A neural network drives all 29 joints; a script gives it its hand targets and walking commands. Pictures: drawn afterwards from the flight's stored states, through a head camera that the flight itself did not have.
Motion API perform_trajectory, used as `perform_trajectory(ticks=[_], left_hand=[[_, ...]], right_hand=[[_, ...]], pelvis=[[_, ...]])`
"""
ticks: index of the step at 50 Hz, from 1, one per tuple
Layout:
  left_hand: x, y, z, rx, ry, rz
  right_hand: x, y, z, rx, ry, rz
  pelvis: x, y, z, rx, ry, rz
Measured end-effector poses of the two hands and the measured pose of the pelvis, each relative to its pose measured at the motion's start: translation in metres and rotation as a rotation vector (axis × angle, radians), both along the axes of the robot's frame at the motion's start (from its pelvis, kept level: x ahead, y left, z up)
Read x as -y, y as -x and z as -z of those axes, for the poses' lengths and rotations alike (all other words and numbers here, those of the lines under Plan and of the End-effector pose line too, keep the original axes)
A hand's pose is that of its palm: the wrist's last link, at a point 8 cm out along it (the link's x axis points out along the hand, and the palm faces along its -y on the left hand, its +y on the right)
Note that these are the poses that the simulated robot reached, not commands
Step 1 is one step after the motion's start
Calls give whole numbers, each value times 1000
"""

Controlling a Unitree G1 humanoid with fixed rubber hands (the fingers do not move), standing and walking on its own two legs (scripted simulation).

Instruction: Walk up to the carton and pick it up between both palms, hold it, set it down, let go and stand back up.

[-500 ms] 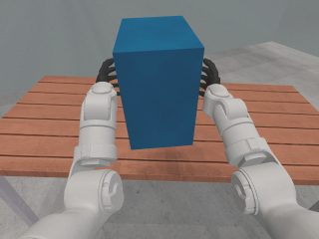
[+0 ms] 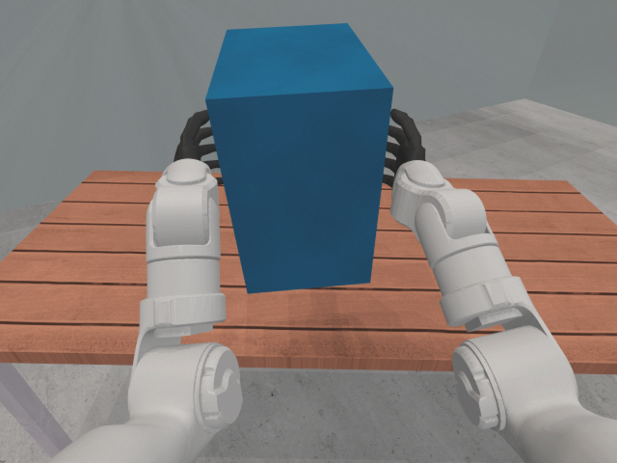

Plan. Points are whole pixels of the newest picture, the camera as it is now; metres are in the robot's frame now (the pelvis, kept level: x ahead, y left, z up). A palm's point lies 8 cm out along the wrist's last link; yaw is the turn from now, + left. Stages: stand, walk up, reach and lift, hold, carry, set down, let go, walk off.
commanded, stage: hold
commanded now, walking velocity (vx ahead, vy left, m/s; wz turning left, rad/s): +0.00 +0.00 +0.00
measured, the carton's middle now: (298, 156) +0.43 +0.00 +0.25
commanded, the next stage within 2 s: none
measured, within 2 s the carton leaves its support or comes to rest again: neither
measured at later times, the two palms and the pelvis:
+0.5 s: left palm (184, 162) +0.35 +0.14 +0.28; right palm (407, 157) +0.35 -0.12 +0.29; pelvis -0.02 -0.01 +0.00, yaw +0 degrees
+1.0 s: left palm (187, 165) +0.36 +0.14 +0.28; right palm (406, 162) +0.35 -0.12 +0.28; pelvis -0.01 -0.02 +0.00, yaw +1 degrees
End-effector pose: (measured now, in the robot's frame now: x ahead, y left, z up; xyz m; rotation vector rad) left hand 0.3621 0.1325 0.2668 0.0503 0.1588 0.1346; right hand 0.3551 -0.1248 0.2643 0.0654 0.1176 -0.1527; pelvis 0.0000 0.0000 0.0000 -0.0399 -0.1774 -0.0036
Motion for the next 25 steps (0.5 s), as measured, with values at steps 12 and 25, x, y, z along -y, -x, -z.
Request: perform_trajectory(ticks=[12,25], left_hand=[[-6,11,-10,1,28,-19],[-4,8,-18,-13,22,-9]], right_hand=[[-6,7,-13,0,15,-14],[-5,5,-22,-14,10,-6]], pelvis=[[2,5,0,21,-6,8],[10,15,0,-9,-11,-10]])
